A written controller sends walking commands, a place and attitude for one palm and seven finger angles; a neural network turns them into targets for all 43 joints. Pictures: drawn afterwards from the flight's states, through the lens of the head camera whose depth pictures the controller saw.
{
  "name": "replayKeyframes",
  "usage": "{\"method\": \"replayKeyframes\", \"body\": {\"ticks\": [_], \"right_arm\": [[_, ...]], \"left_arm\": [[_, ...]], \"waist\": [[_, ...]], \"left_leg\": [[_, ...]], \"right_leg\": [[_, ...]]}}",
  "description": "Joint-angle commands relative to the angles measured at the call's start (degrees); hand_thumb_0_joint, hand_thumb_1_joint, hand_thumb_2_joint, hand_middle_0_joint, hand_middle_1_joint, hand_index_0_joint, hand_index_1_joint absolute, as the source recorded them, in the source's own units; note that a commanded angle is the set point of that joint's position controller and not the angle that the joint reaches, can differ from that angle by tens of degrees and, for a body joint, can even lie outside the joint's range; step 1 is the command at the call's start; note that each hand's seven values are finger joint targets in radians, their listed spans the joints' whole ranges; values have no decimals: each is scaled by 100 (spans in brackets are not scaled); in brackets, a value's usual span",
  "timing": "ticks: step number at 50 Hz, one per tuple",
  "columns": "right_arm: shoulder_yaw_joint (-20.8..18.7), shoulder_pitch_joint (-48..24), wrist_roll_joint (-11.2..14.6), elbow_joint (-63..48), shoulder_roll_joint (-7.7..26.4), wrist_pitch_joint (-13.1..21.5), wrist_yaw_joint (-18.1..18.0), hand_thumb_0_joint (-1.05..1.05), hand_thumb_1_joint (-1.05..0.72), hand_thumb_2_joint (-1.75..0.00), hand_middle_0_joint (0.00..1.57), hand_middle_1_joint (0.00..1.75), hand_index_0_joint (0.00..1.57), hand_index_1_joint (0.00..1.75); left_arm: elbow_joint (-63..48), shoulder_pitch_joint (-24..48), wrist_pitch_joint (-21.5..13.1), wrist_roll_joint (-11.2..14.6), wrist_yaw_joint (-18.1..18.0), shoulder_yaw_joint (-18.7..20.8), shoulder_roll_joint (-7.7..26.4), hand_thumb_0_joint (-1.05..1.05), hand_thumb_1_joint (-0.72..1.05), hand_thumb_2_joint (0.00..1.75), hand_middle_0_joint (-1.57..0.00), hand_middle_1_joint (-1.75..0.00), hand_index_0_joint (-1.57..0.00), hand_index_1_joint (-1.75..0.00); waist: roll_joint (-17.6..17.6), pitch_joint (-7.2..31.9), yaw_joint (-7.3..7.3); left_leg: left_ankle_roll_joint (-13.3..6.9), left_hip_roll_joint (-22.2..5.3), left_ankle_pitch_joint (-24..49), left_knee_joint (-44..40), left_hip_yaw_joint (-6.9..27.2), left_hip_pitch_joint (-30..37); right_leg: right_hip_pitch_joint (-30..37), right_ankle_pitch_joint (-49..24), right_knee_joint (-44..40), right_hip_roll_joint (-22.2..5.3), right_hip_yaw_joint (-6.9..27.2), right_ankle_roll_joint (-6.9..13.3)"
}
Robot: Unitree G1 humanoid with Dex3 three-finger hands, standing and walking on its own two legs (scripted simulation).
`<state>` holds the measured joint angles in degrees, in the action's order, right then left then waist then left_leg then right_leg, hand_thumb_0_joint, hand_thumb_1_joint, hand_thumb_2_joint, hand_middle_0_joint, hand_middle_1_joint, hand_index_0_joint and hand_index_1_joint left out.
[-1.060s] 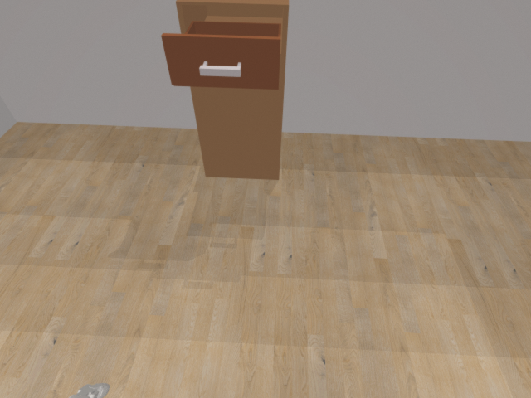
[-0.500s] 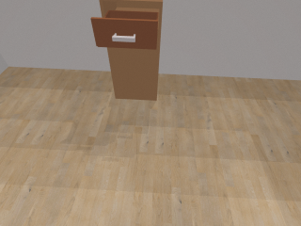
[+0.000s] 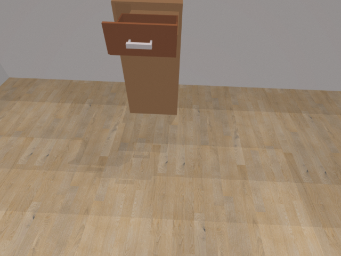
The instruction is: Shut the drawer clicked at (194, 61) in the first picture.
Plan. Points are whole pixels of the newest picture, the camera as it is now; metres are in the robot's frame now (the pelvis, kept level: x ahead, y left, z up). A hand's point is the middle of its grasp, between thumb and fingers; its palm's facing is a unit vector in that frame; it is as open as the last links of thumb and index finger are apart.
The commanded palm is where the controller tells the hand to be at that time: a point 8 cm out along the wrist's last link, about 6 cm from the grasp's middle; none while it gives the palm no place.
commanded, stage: look at it before walking up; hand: left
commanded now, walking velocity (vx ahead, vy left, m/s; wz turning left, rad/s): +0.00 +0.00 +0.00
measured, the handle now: (139, 43) +1.04 +0.22 +0.01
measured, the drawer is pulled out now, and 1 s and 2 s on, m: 0.30 0.30 0.30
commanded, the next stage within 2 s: walk to a spot facing it in 0.38 s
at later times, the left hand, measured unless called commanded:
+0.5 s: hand out of the picture +0.08 +0.24 -0.16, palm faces -0.02 -0.94 -0.33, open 7.4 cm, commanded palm none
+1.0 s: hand out of the picture +0.14 +0.20 -0.18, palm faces +0.00 -0.99 -0.13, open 7.4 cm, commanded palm none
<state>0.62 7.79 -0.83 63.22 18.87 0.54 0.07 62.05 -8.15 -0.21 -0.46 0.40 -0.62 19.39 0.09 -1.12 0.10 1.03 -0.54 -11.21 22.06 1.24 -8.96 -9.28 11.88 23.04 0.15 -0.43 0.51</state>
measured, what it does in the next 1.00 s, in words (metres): walks ahead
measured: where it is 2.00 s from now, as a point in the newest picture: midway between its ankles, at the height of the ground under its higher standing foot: (174, 211)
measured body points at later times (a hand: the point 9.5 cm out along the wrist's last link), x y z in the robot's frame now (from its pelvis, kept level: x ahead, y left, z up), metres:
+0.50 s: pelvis +0.01 +0.00 +0.00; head +0.01 +0.00 +0.45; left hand +0.08 +0.29 -0.13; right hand +0.09 -0.29 -0.13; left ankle +0.01 +0.13 -0.74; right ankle +0.01 -0.11 -0.74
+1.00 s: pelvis +0.13 +0.03 +0.00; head +0.16 +0.05 +0.45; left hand +0.14 +0.26 -0.17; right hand +0.02 -0.17 -0.14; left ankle +0.03 +0.12 -0.74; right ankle +0.16 -0.10 -0.67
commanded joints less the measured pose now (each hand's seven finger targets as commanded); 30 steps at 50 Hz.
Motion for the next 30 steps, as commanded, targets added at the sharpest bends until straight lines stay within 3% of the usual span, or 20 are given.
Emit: {"method": "replayKeyframes", "body": {"ticks": [1,24,25,26,28,30], "right_arm": [[-241,-272,28,-374,1183,131,-73,0,-90,-90,20,30,20,30],[-224,-296,35,-348,1185,132,-84,0,-90,-90,20,30,20,30],[-111,-107,9,-238,697,87,-69,0,-90,-90,20,30,20,30],[-47,96,-13,-166,444,28,-56,0,-90,-90,20,30,20,30],[-71,275,-49,-145,390,-26,-30,0,-90,-90,20,30,20,30],[-95,294,-76,-223,350,-49,-8,0,-90,-90,20,30,20,30]], "left_arm": [[-377,224,-123,-14,-94,267,1160,0,90,90,-20,-30,-20,-30],[-344,191,-136,-13,-99,263,1162,0,90,90,-20,-30,-20,-30],[-213,-45,-83,-1,-117,166,676,0,90,90,-20,-30,-20,-30],[-136,-268,-23,-14,-119,110,439,0,90,90,-20,-30,-20,-30],[-103,-466,33,-60,-75,165,511,0,90,90,-20,-30,-20,-30],[-128,-705,50,-82,-36,245,648,0,90,90,-20,-30,-20,-30]], "waist": [[-20,191,10],[-37,294,8],[-3,452,4],[-15,416,15],[218,29,58],[569,-425,145]], "left_leg": [[-249,-579,480,-382,501,-34],[-232,-610,749,-415,469,160],[-174,-598,553,-359,373,209],[-133,-520,7,-248,287,137],[-182,-351,-1310,-99,213,-393],[-159,-121,-1824,401,-8,-1022]], "right_leg": [[-24,-240,-495,-686,657,127],[108,-640,-507,-696,642,125],[183,-360,-502,-695,587,50],[140,342,-469,-653,602,30],[-22,1757,-618,-671,803,135],[-161,2654,-915,-861,1214,326]]}}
